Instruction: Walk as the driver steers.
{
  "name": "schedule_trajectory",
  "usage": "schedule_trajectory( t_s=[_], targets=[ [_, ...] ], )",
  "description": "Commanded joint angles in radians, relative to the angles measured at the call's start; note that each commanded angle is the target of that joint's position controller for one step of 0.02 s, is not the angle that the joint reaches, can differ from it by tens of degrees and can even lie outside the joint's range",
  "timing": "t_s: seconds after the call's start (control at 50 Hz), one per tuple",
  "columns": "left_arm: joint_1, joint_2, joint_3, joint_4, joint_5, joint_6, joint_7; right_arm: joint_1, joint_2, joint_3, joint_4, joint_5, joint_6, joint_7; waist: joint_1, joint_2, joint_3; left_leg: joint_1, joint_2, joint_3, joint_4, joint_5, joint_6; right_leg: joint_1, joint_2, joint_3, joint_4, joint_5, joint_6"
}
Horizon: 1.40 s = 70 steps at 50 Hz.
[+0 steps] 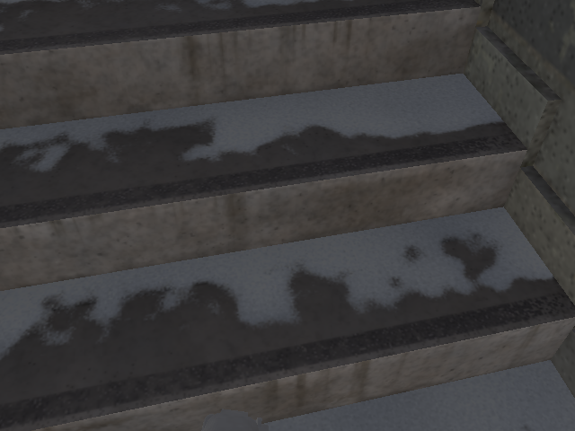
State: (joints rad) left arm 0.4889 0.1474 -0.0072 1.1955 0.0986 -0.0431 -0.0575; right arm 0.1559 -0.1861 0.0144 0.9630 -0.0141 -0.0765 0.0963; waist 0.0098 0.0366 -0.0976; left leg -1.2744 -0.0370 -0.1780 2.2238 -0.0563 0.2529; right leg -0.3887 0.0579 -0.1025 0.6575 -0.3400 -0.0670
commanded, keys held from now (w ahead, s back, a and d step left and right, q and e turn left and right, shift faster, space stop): w+q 0.58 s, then w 0.26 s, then no key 0.16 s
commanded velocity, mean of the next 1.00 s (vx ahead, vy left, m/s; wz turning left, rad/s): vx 0.48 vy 0.00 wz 0.37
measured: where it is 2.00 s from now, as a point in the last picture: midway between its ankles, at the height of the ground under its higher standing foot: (222, 329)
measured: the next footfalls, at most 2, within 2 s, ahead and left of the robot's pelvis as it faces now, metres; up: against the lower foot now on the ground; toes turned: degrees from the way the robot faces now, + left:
left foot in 0.24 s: +0.29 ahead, +0.14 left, +0.17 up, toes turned +12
right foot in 0.78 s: +0.64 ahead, +0.05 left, +0.34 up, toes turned +18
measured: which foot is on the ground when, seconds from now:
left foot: up 0.00-0.22, down 0.24-0.82, up 0.84-1.00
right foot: down 0.00-0.32, up 0.34-0.76, down 0.78-1.00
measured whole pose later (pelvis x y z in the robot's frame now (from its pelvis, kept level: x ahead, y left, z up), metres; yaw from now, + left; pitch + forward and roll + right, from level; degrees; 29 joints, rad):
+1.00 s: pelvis +0.54 +0.10 +0.32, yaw +24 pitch +6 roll -3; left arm 0.30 0.17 0.01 1.07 0.06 -0.06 -0.04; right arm 0.19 -0.24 -0.04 1.01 -0.03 -0.06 0.06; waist 0.02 0.05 -0.15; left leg -0.99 -0.05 -0.24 1.82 -0.04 0.19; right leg -0.54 0.06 -0.15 0.80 -0.36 -0.08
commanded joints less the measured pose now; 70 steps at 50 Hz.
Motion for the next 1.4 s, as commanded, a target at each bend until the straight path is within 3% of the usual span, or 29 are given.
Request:
schedule_trajectory(
  t_s=[0.02, 0.14, 0.26, 0.28, 0.32, 0.34, 0.36, 0.44, 0.48, 0.54, 0.62, 0.68, 0.7, 0.76, 0.78, 0.8, 0.82, 0.84, 0.88, 0.9, 0.96, 1.06, 1.16, 1.24, 1.3, 1.32, 1.34, 1.36, 1.4],
  targets=[
    [-0.136, 0.001, -0.028, -0.065, 0.039, -0.031, -0.007, -0.012, 0.006, 0.024, -0.036, 0.011, 0.006, -0.010, -0.065, -0.039, 0.099, -0.232, 0.026, -0.051, 0.148, 0.006, 0.080, 0.069, -0.279, 0.224, -0.354, 0.079, -0.140],
    [0.087, 0.046, -0.036, -0.071, 0.037, -0.043, -0.027, -0.364, 0.003, 0.041, -0.190, -0.009, 0.082, -0.023, 0.070, -0.124, 0.097, -0.086, 0.181, 0.258, -0.472, -0.055, -0.054, 0.154, -0.332, 0.058, -0.593, 0.198, -0.180],
    [-0.034, 0.241, 0.022, -0.128, -0.048, -0.088, -0.045, -0.175, -0.012, 0.007, -0.217, -0.021, 0.086, 0.009, -0.099, -0.202, -0.026, 0.470, -0.063, 0.421, -1.120, -0.359, -0.091, 0.467, -0.374, -0.088, -0.312, 1.618, -0.210],
    [0.079, 0.188, 0.018, -0.116, 0.002, -0.089, -0.046, -0.077, -0.066, -0.012, -0.180, -0.004, 0.071, -0.011, -0.047, -0.161, -0.191, 0.781, -0.051, 0.288, -1.034, -0.054, -0.019, 0.343, -0.322, -0.096, -0.158, 1.677, -0.154],
    [-0.027, 0.163, 0.016, -0.163, 0.014, -0.064, -0.076, 0.345, -0.158, -0.044, -0.035, -0.012, 0.072, -0.041, -0.211, 0.023, -0.265, 1.257, 0.059, -0.246, -1.465, -0.331, 0.066, -0.209, -0.133, 0.010, 0.293, 0.872, -0.086],
    [-0.161, 0.140, 0.033, -0.183, -0.030, -0.043, -0.083, 0.445, -0.221, -0.067, 0.000, -0.060, 0.064, -0.053, -0.242, 0.148, -0.169, 1.236, 0.156, -0.602, -1.744, -0.499, 0.070, -0.455, -0.038, 0.172, 0.720, 0.327, -0.048],
    [-0.159, 0.100, 0.027, -0.198, -0.043, -0.042, -0.070, 0.452, -0.211, -0.073, 0.017, -0.062, 0.042, -0.067, -0.208, 0.174, -0.137, 1.165, 0.189, -0.674, -1.777, -0.583, 0.033, -0.569, -0.037, 0.349, 1.003, 0.393, -0.057],
    [-0.292, 0.032, -0.012, -0.289, -0.043, -0.041, -0.019, 0.111, 0.008, -0.016, 0.085, -0.033, 0.025, -0.030, 0.037, -0.086, -0.022, 0.893, 0.143, -0.301, -1.721, -0.165, -0.032, -0.826, -0.019, 0.353, 1.478, 0.363, -0.166],
    [-0.268, 0.070, -0.011, -0.293, -0.040, -0.013, -0.008, 0.055, 0.043, 0.003, 0.098, -0.044, 0.000, -0.018, 0.102, -0.078, 0.007, 0.800, 0.091, -0.102, -1.754, -0.082, -0.047, -0.854, -0.083, 0.252, 1.405, 0.325, -0.159],
    [-0.330, 0.061, -0.022, -0.300, -0.062, -0.020, -0.008, 0.192, 0.000, 0.003, 0.107, -0.082, -0.039, -0.042, 0.041, 0.053, 0.005, 0.720, 0.045, -0.061, -1.838, -0.110, -0.016, -0.800, -0.089, 0.128, 1.486, 0.251, -0.099],
    [-0.664, 0.063, -0.057, -0.475, -0.048, -0.013, 0.028, 0.460, 0.010, 0.018, 0.214, -0.125, -0.026, -0.023, -0.056, -0.048, 0.041, 1.064, 0.143, -0.179, -1.857, -0.187, -0.023, -1.126, -0.143, 0.126, 1.263, 0.126, -0.128],
    [-0.870, 0.027, -0.070, -0.574, -0.035, 0.047, 0.023, 0.375, -0.023, 0.016, 0.146, -0.063, -0.031, 0.013, -0.070, 0.049, 0.106, 0.776, 0.212, -0.158, -2.128, -0.132, 0.037, -0.741, -0.172, 0.000, 0.891, 0.030, -0.062],
    [-0.747, -0.033, -0.084, -0.546, -0.043, 0.057, -0.004, 0.299, -0.057, 0.013, 0.102, -0.035, -0.033, 0.022, 0.005, 0.141, 0.103, 0.607, 0.208, -0.079, -2.134, 0.210, 0.052, -0.423, -0.120, -0.068, 0.921, 0.080, -0.037],
    [-0.662, 0.123, -0.029, -0.529, -0.070, 0.057, -0.035, 0.344, -0.213, -0.042, 0.097, 0.014, -0.071, 0.023, 0.047, 0.139, 0.005, 1.061, 0.251, -0.033, -1.935, 1.267, 0.050, -0.349, 0.038, -0.130, 0.545, -0.035, -0.010],
    [-0.535, 0.157, -0.006, -0.497, -0.069, 0.047, -0.028, 0.360, -0.226, -0.062, 0.126, -0.008, -0.068, 0.040, 0.077, 0.166, -0.053, 1.177, 0.239, -0.001, -1.787, 1.421, 0.013, -0.259, 0.038, -0.065, 0.427, -0.027, -0.045],
    [-0.261, 0.189, 0.016, -0.406, -0.046, 0.038, -0.023, 0.457, -0.105, -0.055, 0.143, -0.064, -0.066, 0.040, 0.070, -0.034, -0.305, 0.987, 0.164, -0.010, -1.478, 1.224, -0.052, 0.164, -0.068, 0.226, 0.417, 0.358, -0.182],
    [-0.049, 0.223, 0.034, -0.331, -0.035, 0.037, -0.004, 0.463, -0.018, -0.035, 0.133, -0.082, -0.050, 0.061, 0.138, -0.235, -0.387, 0.611, 0.020, -0.045, -1.235, 0.523, -0.069, 0.467, -0.224, 0.687, 0.033, -0.041, -0.305],
    [0.058, 0.229, 0.036, -0.309, 0.004, 0.040, 0.014, 0.319, -0.033, -0.062, 0.160, -0.046, -0.021, 0.067, 0.235, -0.330, -0.218, 0.383, -0.096, -0.163, -0.711, 0.045, -0.100, 0.335, -0.308, 1.074, -0.253, -0.538, -0.328],
    [-0.125, 0.175, 0.037, -0.277, -0.039, -0.015, 0.027, 0.195, -0.040, -0.069, 0.125, 0.015, -0.021, 0.008, 0.118, -0.176, 0.019, 0.224, -0.037, -0.153, -0.379, 0.132, -0.081, 0.050, -0.323, 0.889, -0.213, -0.351, -0.274],
    [-0.188, 0.070, 0.018, -0.233, -0.044, -0.018, 0.021, 0.137, -0.042, -0.066, 0.093, 0.012, -0.018, -0.019, 0.060, -0.020, -0.018, 0.219, -0.036, -0.131, -0.320, 0.116, -0.054, 0.012, -0.325, 0.745, -0.183, -0.081, -0.260],
    [-0.368, -0.098, -0.030, -0.201, -0.059, -0.045, 0.016, 0.097, 0.016, -0.033, 0.006, -0.020, 0.015, -0.049, -0.086, 0.010, -0.055, 0.186, 0.006, -0.097, -0.343, -0.010, -0.042, -0.054, -0.265, 0.393, -0.218, 0.423, -0.176],
    [-0.432, 0.025, -0.006, -0.274, -0.019, -0.071, -0.009, 0.127, -0.036, -0.035, 0.025, 0.002, 0.012, -0.002, -0.130, -0.084, -0.058, 0.406, 0.084, 0.161, -0.357, -0.044, -0.187, -0.237, -0.120, 0.005, -0.316, 0.683, -0.110],
    [-0.210, 0.093, 0.015, -0.225, -0.035, -0.076, 0.018, -0.037, -0.040, -0.030, -0.073, -0.047, 0.023, -0.023, -0.044, -0.068, -0.055, 0.310, 0.168, 0.167, -0.724, -0.018, -0.251, 0.191, -0.216, 0.084, -0.242, 0.877, -0.136],
    [-0.238, 0.112, 0.035, -0.253, -0.135, -0.096, -0.014, -0.184, -0.051, -0.048, -0.142, -0.046, 0.070, -0.047, -0.057, -0.088, 0.014, 0.637, 0.089, 0.313, -1.404, -0.171, -0.313, 0.171, -0.233, 0.094, -0.212, 1.003, -0.129],
    [-0.185, 0.158, 0.071, -0.236, -0.139, -0.070, -0.058, -0.041, -0.078, -0.058, -0.061, 0.013, 0.038, -0.087, -0.037, -0.133, -0.064, 0.855, 0.019, 0.317, -1.884, 0.205, -0.291, 0.398, -0.218, 0.136, -0.039, 1.159, -0.075],
    [0.015, 0.050, 0.053, -0.223, -0.094, -0.053, -0.063, -0.026, -0.129, -0.063, -0.068, 0.014, 0.027, -0.098, 0.081, -0.008, -0.280, 1.191, 0.150, 0.192, -1.668, 0.744, -0.139, 0.322, -0.160, 0.069, 0.014, 0.910, -0.019],
    [0.098, -0.015, 0.025, -0.192, -0.103, -0.045, -0.064, -0.114, -0.077, -0.045, -0.096, 0.020, 0.017, -0.072, 0.120, -0.011, -0.290, 1.277, 0.200, 0.149, -1.616, 0.883, -0.084, 0.220, -0.155, 0.068, -0.029, 0.569, 0.033],
    [-0.008, 0.004, 0.021, -0.216, -0.113, -0.036, -0.060, -0.168, -0.007, -0.033, -0.104, 0.025, 0.020, -0.043, 0.087, 0.003, -0.172, 1.157, 0.183, 0.165, -1.618, 0.780, -0.132, 0.199, -0.131, 0.057, -0.077, 0.415, 0.062],
    [-0.226, 0.129, 0.055, -0.293, -0.112, -0.021, -0.056, -0.081, -0.058, -0.058, -0.085, 0.029, 0.027, -0.013, 0.002, 0.005, -0.039, 1.095, 0.140, 0.161, -1.668, 0.457, -0.179, 0.089, -0.108, 0.028, -0.085, 0.293, 0.046]
  ],
)
Velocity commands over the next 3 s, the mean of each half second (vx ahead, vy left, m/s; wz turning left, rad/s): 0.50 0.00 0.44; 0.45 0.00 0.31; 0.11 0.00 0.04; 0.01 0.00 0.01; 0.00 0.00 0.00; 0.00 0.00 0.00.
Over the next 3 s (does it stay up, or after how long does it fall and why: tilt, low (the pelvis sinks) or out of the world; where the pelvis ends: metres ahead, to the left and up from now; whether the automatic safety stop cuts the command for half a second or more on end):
stays up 0.61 0.16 0.35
